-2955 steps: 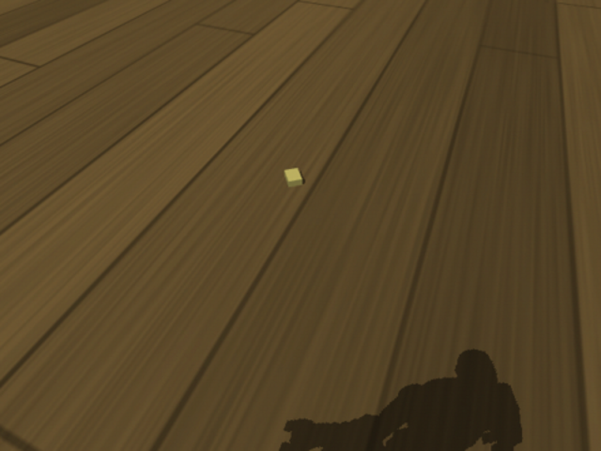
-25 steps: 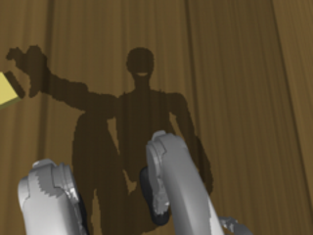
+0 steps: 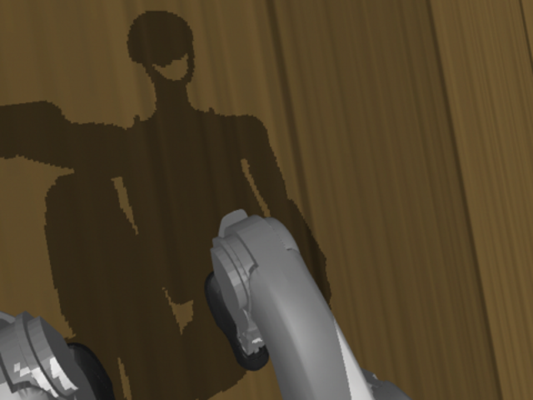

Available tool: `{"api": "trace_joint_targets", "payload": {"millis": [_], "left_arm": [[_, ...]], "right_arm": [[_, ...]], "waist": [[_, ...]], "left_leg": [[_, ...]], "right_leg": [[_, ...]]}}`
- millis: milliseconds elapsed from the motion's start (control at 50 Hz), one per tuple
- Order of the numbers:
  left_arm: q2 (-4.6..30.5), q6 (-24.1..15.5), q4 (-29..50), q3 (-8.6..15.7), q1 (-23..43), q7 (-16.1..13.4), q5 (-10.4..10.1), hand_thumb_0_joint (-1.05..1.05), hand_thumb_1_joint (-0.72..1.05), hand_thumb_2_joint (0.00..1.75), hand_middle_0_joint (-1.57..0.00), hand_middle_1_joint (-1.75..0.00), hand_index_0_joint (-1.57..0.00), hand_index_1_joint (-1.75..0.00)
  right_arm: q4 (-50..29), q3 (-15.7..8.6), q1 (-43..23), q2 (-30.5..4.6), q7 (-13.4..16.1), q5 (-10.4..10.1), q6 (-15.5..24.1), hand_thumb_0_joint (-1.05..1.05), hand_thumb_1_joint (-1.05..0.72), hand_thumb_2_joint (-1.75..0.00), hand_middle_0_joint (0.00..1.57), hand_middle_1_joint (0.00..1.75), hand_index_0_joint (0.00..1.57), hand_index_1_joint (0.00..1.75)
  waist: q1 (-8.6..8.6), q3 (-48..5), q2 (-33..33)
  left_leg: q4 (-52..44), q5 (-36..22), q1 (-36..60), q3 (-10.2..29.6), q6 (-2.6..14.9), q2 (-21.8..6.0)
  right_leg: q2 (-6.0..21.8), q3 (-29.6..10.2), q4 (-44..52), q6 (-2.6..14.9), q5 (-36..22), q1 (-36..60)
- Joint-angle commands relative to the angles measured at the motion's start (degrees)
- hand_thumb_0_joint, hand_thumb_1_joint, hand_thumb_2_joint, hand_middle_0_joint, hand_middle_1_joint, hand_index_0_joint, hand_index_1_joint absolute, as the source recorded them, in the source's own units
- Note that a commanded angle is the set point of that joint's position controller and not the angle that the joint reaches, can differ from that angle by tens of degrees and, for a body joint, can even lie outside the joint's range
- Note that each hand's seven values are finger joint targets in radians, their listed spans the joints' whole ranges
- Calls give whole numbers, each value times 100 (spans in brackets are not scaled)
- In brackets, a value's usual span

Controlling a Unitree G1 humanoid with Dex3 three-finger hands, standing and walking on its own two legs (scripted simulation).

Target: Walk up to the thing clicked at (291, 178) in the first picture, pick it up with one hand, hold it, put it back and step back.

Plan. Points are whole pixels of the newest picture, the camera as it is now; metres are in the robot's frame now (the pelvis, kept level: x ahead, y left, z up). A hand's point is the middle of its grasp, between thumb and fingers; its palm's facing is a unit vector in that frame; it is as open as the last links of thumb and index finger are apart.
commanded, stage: rest palm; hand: left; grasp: from above
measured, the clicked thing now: out of the picture +0.51 +0.36 -0.30
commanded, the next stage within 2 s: none
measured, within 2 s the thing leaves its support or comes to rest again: neither
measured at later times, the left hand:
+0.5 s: hand out of the picture +0.47 +0.33 -0.24, palm faces -0.38 -0.19 -0.91, open 14.6 cm
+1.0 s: hand out of the picture +0.48 +0.33 -0.25, palm faces -0.40 -0.20 -0.90, open 14.6 cm
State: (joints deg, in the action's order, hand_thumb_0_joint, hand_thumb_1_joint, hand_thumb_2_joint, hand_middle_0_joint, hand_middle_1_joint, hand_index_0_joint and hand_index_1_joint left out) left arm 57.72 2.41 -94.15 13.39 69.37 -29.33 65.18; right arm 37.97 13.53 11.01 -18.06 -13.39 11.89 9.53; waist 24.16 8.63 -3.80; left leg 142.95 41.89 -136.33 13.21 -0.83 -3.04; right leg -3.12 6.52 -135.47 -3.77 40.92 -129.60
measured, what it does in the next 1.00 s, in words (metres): stands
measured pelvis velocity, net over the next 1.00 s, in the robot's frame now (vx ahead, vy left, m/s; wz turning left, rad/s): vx -0.01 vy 0.00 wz -0.04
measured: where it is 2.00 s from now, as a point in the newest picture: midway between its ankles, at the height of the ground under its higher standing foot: (179, 374)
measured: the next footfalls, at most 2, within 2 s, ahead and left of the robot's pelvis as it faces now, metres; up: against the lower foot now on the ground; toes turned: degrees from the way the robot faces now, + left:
none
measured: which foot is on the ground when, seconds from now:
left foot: down 0.00-1.00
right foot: down 0.00-1.00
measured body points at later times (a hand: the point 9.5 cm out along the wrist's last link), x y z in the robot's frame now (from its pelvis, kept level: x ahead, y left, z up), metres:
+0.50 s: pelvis -0.01 +0.00 +0.00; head +0.28 +0.12 +0.32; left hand +0.49 +0.34 -0.18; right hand +0.01 -0.26 -0.05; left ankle +0.05 +0.13 -0.28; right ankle +0.10 -0.13 -0.28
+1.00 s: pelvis -0.01 +0.00 +0.00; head +0.29 +0.11 +0.31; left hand +0.49 +0.33 -0.20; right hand +0.00 -0.24 -0.05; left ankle +0.05 +0.13 -0.28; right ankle +0.10 -0.13 -0.28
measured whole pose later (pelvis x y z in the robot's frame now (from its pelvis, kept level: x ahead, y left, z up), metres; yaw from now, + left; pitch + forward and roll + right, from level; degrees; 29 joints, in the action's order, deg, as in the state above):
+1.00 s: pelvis -0.01 +0.00 +0.00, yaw -2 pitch +29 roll -15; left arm 63.4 -4.4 -101.5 7.4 69.7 -32.0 67.3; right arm 35.4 20.7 9.0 -20.0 -12.9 13.1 12.8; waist 25.6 12.7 -8.2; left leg 144.0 40.5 -134.6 16.3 -0.7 -3.1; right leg -4.1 9.0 -134.0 -4.0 38.4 -126.7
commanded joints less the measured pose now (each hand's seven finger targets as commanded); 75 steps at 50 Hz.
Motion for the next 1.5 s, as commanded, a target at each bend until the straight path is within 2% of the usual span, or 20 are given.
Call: {"api": "trace_joint_targets", "payload": {"millis": [0,60,120,220,300,360,380,440,580,780,860,920,980,1060,1100,1180,1200,1260,1300,1480], "left_arm": [[1287,17,594,-125,789,180,-169,0,-61,102,-6,-91,-3,-94],[1335,-234,629,-192,894,331,-212,0,-61,104,-6,-91,-2,-94],[1413,-522,646,-255,1081,324,-72,0,-61,103,-6,-91,-3,-94],[1449,-896,462,-483,1455,-7,237,0,-61,106,-7,-89,-2,-94],[1387,-919,321,-663,1576,-316,429,0,-61,107,-7,-89,-2,-94],[1527,-810,42,-534,1537,-522,473,0,-61,108,-7,-88,-2,-93],[1396,-765,93,-649,1640,-543,480,0,-61,109,-7,-87,-1,-93],[1555,-647,-90,-580,1604,-632,410,0,-61,109,-7,-87,-1,-93],[1683,-469,27,-488,1509,-558,317,0,-61,106,-7,-88,-2,-94],[1692,-583,-39,-602,1342,-427,141,0,-61,107,-7,-89,-1,-94],[1894,-669,21,-586,1364,-461,168,0,-61,107,-7,-90,-2,-95],[1749,-692,-86,-653,1418,-519,209,0,-61,106,-7,-91,-2,-95],[1959,-714,-57,-587,1423,-593,256,0,-61,108,-7,-90,-2,-95],[1770,-653,-137,-724,1458,-622,196,0,-61,107,-7,-90,-2,-95],[1969,-626,-35,-578,1474,-634,197,0,-61,107,-7,-90,-2,-95],[1773,-586,-21,-751,1476,-534,133,0,-61,107,-7,-90,-2,-95],[1887,-576,-205,-668,1421,-559,101,0,-61,107,-7,-90,-2,-95],[2015,-574,-49,-626,1414,-557,107,0,-61,106,-8,-90,-3,-95],[1944,-553,-34,-677,1411,-545,124,0,-61,105,-8,-91,-3,-95],[1923,-596,-106,-724,1409,-542,73,0,-61,105,-7,-90,-3,-95]], "right_arm": [[133,-435,1502,-1773,-27,-86,-117,0,-89,-90,20,30,20,30],[81,-380,1490,-1844,-22,-91,-148,0,-89,-90,20,30,20,30],[35,-298,1470,-1909,-8,-51,-117,0,-89,-90,20,30,20,30],[35,-217,1250,-1932,54,5,-30,0,-89,-90,20,30,20,30],[-19,-191,1120,-1986,102,41,105,0,-89,-90,20,30,20,30],[69,-173,1104,-2031,103,92,159,0,-89,-90,20,30,20,30],[16,-170,1093,-2049,99,93,186,0,-90,-90,20,30,20,30],[31,-142,1039,-2086,113,106,233,0,-90,-90,20,30,20,30],[31,-35,1022,-2038,74,86,289,0,-90,-91,20,30,20,30],[-40,110,1043,-2061,83,78,258,0,-89,-90,20,30,20,30],[-78,148,1041,-2148,99,99,270,0,-90,-91,20,30,20,30],[-35,162,1052,-2159,97,117,282,0,-89,-91,20,30,20,30],[-81,246,983,-2118,105,120,260,0,-89,-91,20,30,20,30],[-105,167,976,-2200,111,161,302,0,-90,-91,20,30,20,30],[-3,186,1041,-2170,115,136,300,0,-90,-91,20,30,20,30],[-30,159,1003,-2189,114,123,307,0,-90,-91,20,30,20,30],[-49,269,982,-2119,122,129,304,0,-90,-91,20,30,20,30],[-46,263,982,-2166,122,127,290,0,-89,-91,20,30,20,30],[-39,169,957,-2212,140,113,292,0,-90,-91,20,30,20,30],[-61,286,925,-2170,149,107,255,0,-89,-90,20,30,20,30]], "waist": [[45,-4216,2550],[122,-3932,2250],[177,-3759,2372],[243,-3551,2586],[243,-3503,2746],[264,-3509,2842],[307,-3478,2872],[307,-3384,2799],[366,-3604,3017],[435,-3485,2812],[431,-3465,2817],[482,-3303,2998],[472,-3356,2871],[535,-3262,2816],[480,-3356,2900],[566,-3243,2912],[533,-3250,2706],[489,-3382,2834],[479,-3340,3028],[535,-3234,2842]], "left_leg": [[-1192,-2425,2997,-576,241,-56],[-1163,-2064,2644,-551,288,-55],[-1179,-1818,2835,-494,231,-36],[-1235,-1007,2901,-482,200,-46],[-1296,-1104,3154,-485,151,-63],[-1353,-1308,3323,-412,91,-116],[-1293,-1418,3300,-438,108,-110],[-1324,-1276,3092,-457,117,-117],[-1256,-1805,3349,-371,86,-172],[-1247,-1688,3121,-332,127,-173],[-1278,-1556,3105,-333,125,-176],[-1326,-1537,3195,-258,80,-190],[-1314,-1504,3115,-265,97,-203],[-1273,-1405,3030,-344,129,-189],[-1289,-1557,3109,-307,102,-216],[-1268,-1538,3100,-311,116,-216],[-1265,-1447,2961,-304,135,-217],[-1274,-1547,3042,-310,129,-227],[-1384,-1547,3261,-278,74,-237],[-1342,-1521,3076,-252,99,-233]], "right_leg": [[-178,614,1178,435,-2656,2653],[-207,624,1240,407,-2414,2756],[-227,741,1260,463,-2035,2497],[-269,845,1274,477,-1378,2057],[-271,889,1237,486,-1467,1964],[-259,940,1163,496,-1627,1970],[-257,921,1180,476,-1764,1988],[-256,892,1234,471,-1691,2082],[-231,911,1158,455,-2100,2223],[-289,957,1253,439,-2050,2445],[-302,962,1279,443,-1943,2520],[-275,1022,1201,467,-1890,2281],[-304,1012,1266,453,-1913,2449],[-329,962,1363,429,-1902,2503],[-301,969,1328,431,-2001,2519],[-299,952,1359,423,-1997,2470],[-312,966,1409,410,-1942,2535],[-301,959,1394,406,-2027,2622],[-300,986,1341,454,-1959,2494],[-311,1004,1366,436,-1975,2532]]}}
